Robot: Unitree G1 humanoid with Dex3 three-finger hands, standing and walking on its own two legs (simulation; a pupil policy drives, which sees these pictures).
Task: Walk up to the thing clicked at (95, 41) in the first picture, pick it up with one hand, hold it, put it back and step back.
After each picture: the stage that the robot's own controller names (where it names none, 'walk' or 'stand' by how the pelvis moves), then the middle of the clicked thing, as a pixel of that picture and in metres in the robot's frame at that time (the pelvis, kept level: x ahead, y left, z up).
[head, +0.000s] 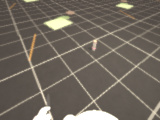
stand; (94, 45) +1.60 -0.10 -0.66
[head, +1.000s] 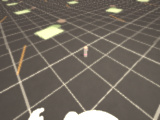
walk; (85, 51) +1.45 +0.19 -0.63
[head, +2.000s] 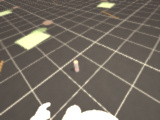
walk; (76, 66) +0.92 +0.29 -0.65
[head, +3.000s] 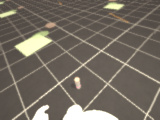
walk; (77, 83) +0.59 +0.21 -0.64
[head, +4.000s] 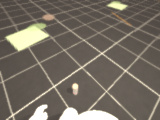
stand; (75, 89) +0.45 +0.15 -0.63
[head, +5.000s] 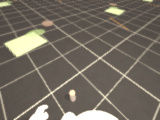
stand; (72, 96) +0.40 +0.17 -0.64
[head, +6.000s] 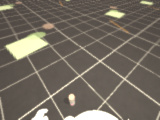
stand; (72, 100) +0.37 +0.18 -0.66
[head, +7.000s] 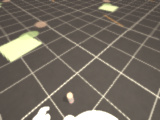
stand; (70, 98) +0.36 +0.21 -0.66
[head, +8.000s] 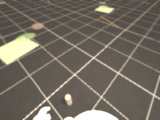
stand; (68, 100) +0.35 +0.22 -0.66
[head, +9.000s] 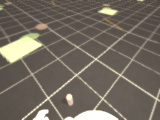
stand; (69, 100) +0.36 +0.21 -0.66
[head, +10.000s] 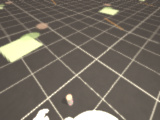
stand; (69, 100) +0.35 +0.20 -0.66
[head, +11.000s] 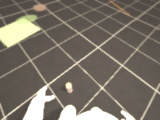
go down; (69, 88) +0.39 +0.19 -0.62
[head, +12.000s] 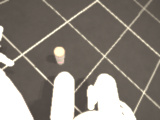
go down; (60, 57) +0.47 +0.21 -0.24
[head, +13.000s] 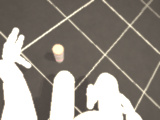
close in; (59, 55) +0.47 +0.21 -0.23
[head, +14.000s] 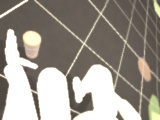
close in; (32, 47) +0.46 +0.25 -0.16
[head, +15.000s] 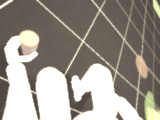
lift; (29, 47) +0.45 +0.26 -0.16
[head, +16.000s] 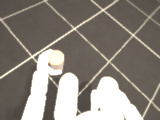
lift; (57, 64) +0.35 +0.23 -0.03
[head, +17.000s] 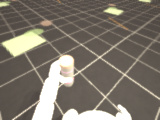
hold; (67, 73) +0.31 +0.14 +0.09
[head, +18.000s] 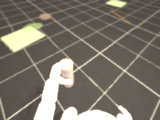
hold; (67, 75) +0.31 +0.15 +0.04
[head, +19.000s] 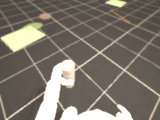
hold; (68, 76) +0.31 +0.14 +0.03
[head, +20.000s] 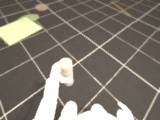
crouch; (67, 74) +0.33 +0.15 +0.01
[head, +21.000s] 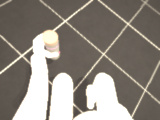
lower; (52, 48) +0.47 +0.20 -0.05
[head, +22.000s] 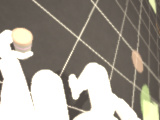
lower; (23, 47) +0.45 +0.25 -0.17
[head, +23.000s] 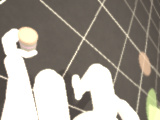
lower; (28, 46) +0.45 +0.25 -0.17
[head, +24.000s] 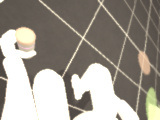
lower; (26, 46) +0.45 +0.25 -0.17
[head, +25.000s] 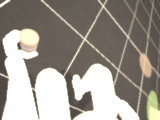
lower; (29, 47) +0.44 +0.25 -0.16
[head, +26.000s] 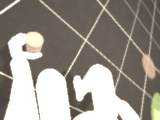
draw back; (33, 48) +0.44 +0.24 -0.16
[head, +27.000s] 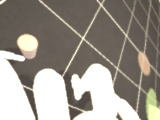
rise; (29, 49) +0.43 +0.25 -0.17
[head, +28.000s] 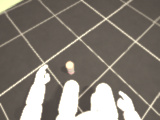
walk; (70, 68) +0.45 +0.18 -0.39
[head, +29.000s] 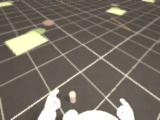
stand; (72, 97) +0.38 +0.16 -0.60
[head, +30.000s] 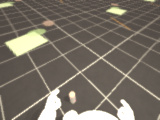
stand; (72, 97) +0.38 +0.16 -0.60
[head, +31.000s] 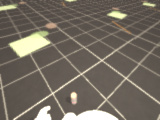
stand; (73, 98) +0.39 +0.15 -0.64
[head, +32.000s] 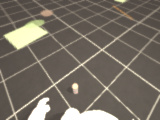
walk; (75, 89) +0.42 +0.14 -0.64
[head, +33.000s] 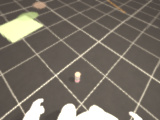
walk; (77, 77) +0.55 +0.11 -0.64
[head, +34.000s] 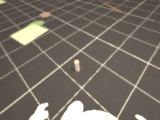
walk; (77, 66) +0.81 +0.25 -0.63
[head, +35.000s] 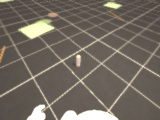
stand; (78, 61) +1.01 +0.20 -0.64
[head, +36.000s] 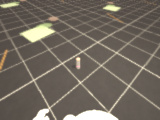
stand; (78, 63) +1.02 +0.20 -0.66
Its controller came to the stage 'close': yes
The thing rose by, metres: 0.68
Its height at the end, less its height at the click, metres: +0.00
